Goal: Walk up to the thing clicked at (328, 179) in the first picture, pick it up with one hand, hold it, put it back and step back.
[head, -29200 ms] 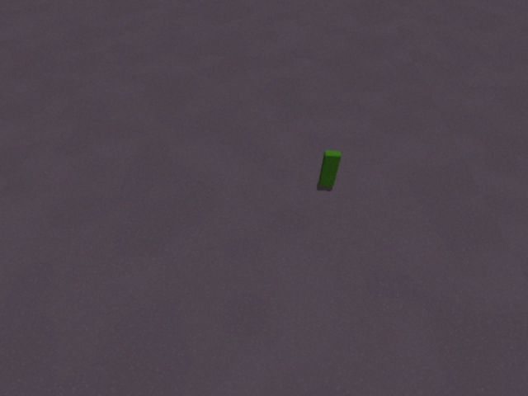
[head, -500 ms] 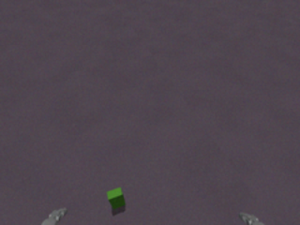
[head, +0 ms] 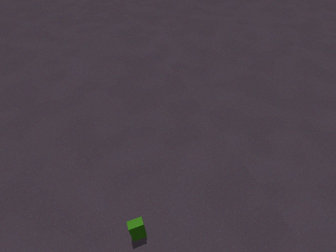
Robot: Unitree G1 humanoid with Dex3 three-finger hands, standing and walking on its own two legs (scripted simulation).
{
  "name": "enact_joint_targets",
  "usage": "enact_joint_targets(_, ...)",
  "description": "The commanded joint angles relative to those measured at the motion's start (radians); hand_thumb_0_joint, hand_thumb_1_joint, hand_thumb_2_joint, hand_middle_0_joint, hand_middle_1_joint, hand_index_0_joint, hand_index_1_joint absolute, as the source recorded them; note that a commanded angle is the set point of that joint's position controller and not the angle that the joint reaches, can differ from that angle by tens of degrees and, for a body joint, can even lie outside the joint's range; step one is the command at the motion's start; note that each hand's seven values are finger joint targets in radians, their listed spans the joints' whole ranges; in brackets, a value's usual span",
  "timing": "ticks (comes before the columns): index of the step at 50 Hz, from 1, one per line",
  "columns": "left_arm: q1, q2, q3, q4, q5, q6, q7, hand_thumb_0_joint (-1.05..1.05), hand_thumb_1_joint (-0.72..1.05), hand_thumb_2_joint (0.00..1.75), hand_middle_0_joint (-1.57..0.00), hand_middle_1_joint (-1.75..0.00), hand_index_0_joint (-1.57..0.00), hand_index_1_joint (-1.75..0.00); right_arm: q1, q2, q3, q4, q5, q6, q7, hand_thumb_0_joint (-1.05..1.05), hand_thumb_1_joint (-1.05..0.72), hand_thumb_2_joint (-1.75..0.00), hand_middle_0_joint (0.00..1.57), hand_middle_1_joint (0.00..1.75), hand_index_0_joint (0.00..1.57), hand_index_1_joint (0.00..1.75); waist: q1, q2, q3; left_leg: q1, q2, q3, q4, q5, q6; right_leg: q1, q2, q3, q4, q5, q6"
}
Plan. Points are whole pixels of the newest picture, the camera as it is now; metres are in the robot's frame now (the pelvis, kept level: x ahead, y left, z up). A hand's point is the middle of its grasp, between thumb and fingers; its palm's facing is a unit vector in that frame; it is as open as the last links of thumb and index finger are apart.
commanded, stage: stand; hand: left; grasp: from the side
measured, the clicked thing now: (137, 229) +0.35 +0.18 -0.67
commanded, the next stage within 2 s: step back in 1.56 s
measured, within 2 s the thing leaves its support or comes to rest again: neither
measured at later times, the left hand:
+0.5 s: hand out of the picture +0.06 +0.23 -0.16, palm faces -0.03 -0.94 -0.33, open 7.3 cm
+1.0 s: hand out of the picture +0.09 +0.23 -0.15, palm faces -0.02 -0.94 -0.34, open 7.3 cm
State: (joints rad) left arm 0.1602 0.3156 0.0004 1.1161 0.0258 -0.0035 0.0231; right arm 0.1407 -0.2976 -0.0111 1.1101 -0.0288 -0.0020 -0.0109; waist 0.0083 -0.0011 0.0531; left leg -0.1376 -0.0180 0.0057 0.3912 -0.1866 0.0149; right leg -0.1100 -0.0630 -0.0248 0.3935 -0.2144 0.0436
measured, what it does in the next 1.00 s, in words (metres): stands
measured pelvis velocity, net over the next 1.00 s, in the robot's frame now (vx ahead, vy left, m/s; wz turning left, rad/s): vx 0.02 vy -0.01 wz -0.01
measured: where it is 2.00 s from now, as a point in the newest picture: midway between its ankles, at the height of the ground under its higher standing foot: outside the picture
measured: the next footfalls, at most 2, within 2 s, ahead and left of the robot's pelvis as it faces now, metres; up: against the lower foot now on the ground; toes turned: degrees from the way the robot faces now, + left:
none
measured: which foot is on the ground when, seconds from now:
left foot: down 0.00-1.00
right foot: down 0.00-1.00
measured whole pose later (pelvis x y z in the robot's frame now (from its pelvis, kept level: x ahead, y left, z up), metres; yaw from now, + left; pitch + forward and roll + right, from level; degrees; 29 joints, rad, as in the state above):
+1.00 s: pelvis +0.02 -0.01 +0.00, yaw -1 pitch -3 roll +0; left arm 0.10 0.33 0.01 1.16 0.01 -0.01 0.01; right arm 0.11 -0.33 0.00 1.16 -0.02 -0.01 -0.01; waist -0.01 0.00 0.05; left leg -0.10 0.00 0.01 0.32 -0.17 -0.01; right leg -0.08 -0.04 -0.02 0.32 -0.20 0.03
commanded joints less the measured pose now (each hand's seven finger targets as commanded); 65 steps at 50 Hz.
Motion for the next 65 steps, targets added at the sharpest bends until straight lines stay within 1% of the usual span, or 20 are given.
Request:
enact_joint_targets(1,-0.043,0.197,0.039,-0.035,0.0,-0.023,0.008,0.0,0.9,0.9,-0.2,-0.3,-0.2,-0.3,-0.034,-0.206,-0.045,-0.036,0.004,-0.019,-0.011,0.0,-0.9,-0.9,0.2,0.3,0.2,0.3,-0.001,0.009,-0.02,-0.03,0.112,-0.117,-0.126,-0.024,0.005,-0.015,-0.06,0.066,-0.091,0.003,-0.051)
enact_joint_targets(6,-0.046,0.2,0.039,-0.018,0.001,-0.023,0.004,0.0,0.9,0.9,-0.2,-0.3,-0.2,-0.3,-0.044,-0.211,-0.043,-0.026,0.005,-0.015,-0.007,0.0,-0.9,-0.9,0.2,0.3,0.2,0.3,-0.001,0.012,0.001,-0.065,0.112,-0.121,-0.138,-0.074,0.005,-0.018,-0.059,0.068,-0.104,-0.037,-0.047)
enact_joint_targets(7,-0.044,0.202,0.039,-0.015,0.002,-0.022,0.004,0.0,0.9,0.9,-0.2,-0.3,-0.2,-0.3,-0.05,-0.208,-0.043,-0.026,0.006,-0.014,-0.006,0.0,-0.9,-0.9,0.2,0.3,0.2,0.3,-0.001,0.0,0.01,-0.054,0.111,-0.119,-0.135,-0.062,0.002,-0.036,-0.058,0.068,-0.109,-0.051,-0.048)
enact_joint_targets(9,-0.058,0.203,0.039,-0.015,-0.001,-0.026,0.005,0.0,0.9,0.9,-0.2,-0.3,-0.2,-0.3,-0.047,-0.207,-0.042,-0.023,0.005,-0.018,-0.006,0.0,-0.9,-0.9,0.2,0.3,0.2,0.3,-0.004,0.007,-0.029,-0.033,0.116,-0.112,-0.123,-0.004,0.005,-0.009,-0.07,0.079,-0.108,0.006,-0.052)
enact_joint_targets(15,-0.058,0.213,0.038,-0.007,-0.003,-0.027,0.003,0.0,0.9,0.9,-0.2,-0.3,-0.2,-0.3,-0.049,-0.217,-0.039,-0.014,0.01,-0.016,-0.004,0.0,-0.9,-0.9,0.2,0.3,0.2,0.3,-0.007,-0.006,-0.02,-0.026,0.115,-0.112,-0.123,0.006,0.003,-0.021,-0.067,0.079,-0.117,-0.009,-0.052)
enact_joint_targets(18,-0.06,0.207,0.037,-0.004,-0.004,-0.027,0.004,0.0,0.9,0.9,-0.2,-0.3,-0.2,-0.3,-0.05,-0.222,-0.037,-0.011,0.01,-0.018,-0.006,0.0,-0.9,-0.9,0.2,0.3,0.2,0.3,-0.006,0.008,-0.046,-0.012,0.121,-0.106,-0.113,0.033,0.006,0.0,-0.073,0.08,-0.115,0.039,-0.054)
enact_joint_targets(20,-0.059,0.208,0.036,0.0,-0.006,-0.028,0.003,0.0,0.9,0.9,-0.2,-0.3,-0.2,-0.3,-0.05,-0.225,-0.036,-0.009,0.01,-0.021,-0.006,0.0,-0.9,-0.9,0.2,0.3,0.2,0.3,-0.009,0.001,-0.051,0.012,0.125,-0.102,-0.109,0.104,0.005,0.001,-0.074,0.082,-0.111,0.094,-0.055)
enact_joint_targets(22,-0.065,0.21,0.036,-0.002,-0.009,-0.029,0.003,0.0,0.9,0.9,-0.2,-0.3,-0.2,-0.3,-0.047,-0.218,-0.031,-0.004,0.012,-0.022,-0.007,0.0,-0.9,-0.9,0.2,0.3,0.2,0.3,-0.006,0.003,-0.059,0.016,0.127,-0.097,-0.104,0.135,0.006,0.02,-0.075,0.081,-0.106,0.129,-0.053)
enact_joint_targets(25,-0.064,0.21,0.036,0.004,-0.01,-0.027,0.001,0.0,0.9,0.9,-0.2,-0.3,-0.2,-0.3,-0.05,-0.229,-0.03,-0.001,0.013,-0.021,-0.007,0.0,-0.9,-0.9,0.2,0.3,0.2,0.3,-0.004,-0.002,-0.042,0.005,0.127,-0.101,-0.12,0.104,0.002,0.013,-0.072,0.079,-0.115,0.096,-0.051)
enact_joint_targets(26,-0.07,0.207,0.037,0.0,-0.009,-0.026,0.001,0.0,0.9,0.9,-0.2,-0.3,-0.2,-0.3,-0.047,-0.229,-0.03,-0.003,0.012,-0.021,-0.008,0.0,-0.9,-0.9,0.2,0.3,0.2,0.3,-0.007,0.01,-0.06,0.01,0.131,-0.095,-0.114,0.115,0.005,0.027,-0.074,0.079,-0.11,0.113,-0.053)
enact_joint_targets(31,-0.078,0.209,0.038,0.003,-0.01,-0.025,0.0,0.0,0.9,0.9,-0.2,-0.3,-0.2,-0.3,-0.047,-0.238,-0.029,-0.001,0.014,-0.021,-0.007,0.0,-0.9,-0.9,0.2,0.3,0.2,0.3,-0.012,0.003,-0.037,0.001,0.127,-0.098,-0.129,0.088,-0.001,0.014,-0.07,0.078,-0.122,0.089,-0.049)
enact_joint_targets(35,-0.082,0.211,0.043,0.001,-0.012,-0.021,-0.003,0.0,0.9,0.9,-0.2,-0.3,-0.2,-0.3,-0.056,-0.234,-0.028,-0.002,0.013,-0.023,-0.008,0.0,-0.9,-0.9,0.2,0.3,0.2,0.3,-0.006,0.019,-0.051,0.0,0.13,-0.095,-0.133,0.08,-0.004,0.021,-0.072,0.079,-0.113,0.09,-0.053)
enact_joint_targets(37,-0.077,0.203,0.039,-0.002,-0.01,-0.025,-0.004,0.0,0.9,0.9,-0.2,-0.3,-0.2,-0.3,-0.068,-0.235,-0.029,-0.007,0.013,-0.027,-0.008,0.0,-0.9,-0.9,0.2,0.3,0.2,0.3,-0.002,0.003,-0.064,0.033,0.141,-0.099,-0.12,0.185,-0.001,0.02,-0.073,0.075,-0.108,0.142,-0.053)
enact_joint_targets(38,-0.08,0.205,0.039,-0.002,-0.011,-0.025,-0.004,0.0,0.9,0.9,-0.2,-0.3,-0.2,-0.3,-0.057,-0.237,-0.028,-0.003,0.015,-0.028,-0.008,0.0,-0.9,-0.9,0.2,0.3,0.2,0.3,-0.009,0.0,-0.065,0.029,0.135,-0.092,-0.118,0.177,-0.003,0.023,-0.073,0.078,-0.114,0.153,-0.051)
enact_joint_targets(40,-0.086,0.213,0.042,-0.009,-0.012,-0.027,-0.002,0.0,0.9,0.9,-0.2,-0.3,-0.2,-0.3,-0.059,-0.24,-0.029,-0.006,0.014,-0.031,-0.009,0.0,-0.9,-0.9,0.2,0.3,0.2,0.3,-0.008,0.003,-0.092,0.052,0.144,-0.09,-0.103,0.247,0.0,0.044,-0.079,0.077,-0.099,0.222,-0.052)
enact_joint_targets(44,-0.088,0.209,0.041,-0.006,-0.014,-0.025,-0.003,0.0,0.9,0.9,-0.2,-0.3,-0.2,-0.3,-0.063,-0.241,-0.027,-0.004,0.015,-0.028,-0.009,0.0,-0.9,-0.9,0.2,0.3,0.2,0.3,-0.009,0.002,-0.077,0.045,0.141,-0.088,-0.112,0.217,-0.002,0.041,-0.076,0.075,-0.108,0.205,-0.047)
enact_joint_targets(52,-0.096,0.222,0.048,-0.012,-0.014,-0.022,-0.005,0.0,0.9,0.9,-0.2,-0.3,-0.2,-0.3,-0.066,-0.246,-0.027,-0.005,0.013,-0.029,-0.009,0.0,-0.9,-0.9,0.2,0.3,0.2,0.3,-0.007,0.008,-0.077,0.044,0.144,-0.082,-0.122,0.185,-0.004,0.041,-0.078,0.082,-0.109,0.179,-0.055)
enact_joint_targets(55,-0.09,0.223,0.048,-0.008,-0.015,-0.022,-0.006,0.0,0.9,0.9,-0.2,-0.3,-0.2,-0.3,-0.077,-0.239,-0.026,-0.006,0.014,-0.028,-0.007,0.0,-0.9,-0.9,0.2,0.3,0.2,0.3,-0.005,-0.008,-0.052,0.04,0.141,-0.089,-0.134,0.15,-0.007,0.019,-0.072,0.077,-0.119,0.137,-0.053)
enact_joint_targets(59,-0.094,0.219,0.045,-0.011,-0.014,-0.024,-0.007,0.0,0.9,0.9,-0.2,-0.3,-0.2,-0.3,-0.072,-0.237,-0.027,-0.006,0.015,-0.027,-0.005,0.0,-0.9,-0.9,0.2,0.3,0.2,0.3,-0.012,-0.015,-0.052,0.031,0.139,-0.088,-0.132,0.152,-0.007,0.023,-0.071,0.075,-0.126,0.139,-0.053)
enact_joint_targets(65,-0.088,0.223,0.045,-0.02,-0.015,-0.027,-0.008,0.0,0.9,0.9,-0.2,-0.3,-0.2,-0.3,-0.069,-0.242,-0.026,-0.01,0.015,-0.03,-0.005,0.0,-0.9,-0.9,0.2,0.3,0.2,0.3,-0.009,0.004,-0.074,0.042,0.144,-0.085,-0.125,0.186,-0.007,0.031,-0.075,0.081,-0.119,0.175,-0.054)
